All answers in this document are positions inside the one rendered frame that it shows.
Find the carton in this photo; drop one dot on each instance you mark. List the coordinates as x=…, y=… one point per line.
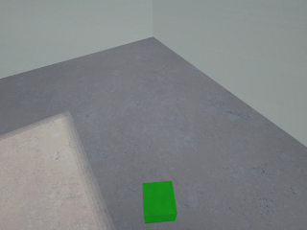
x=159, y=203

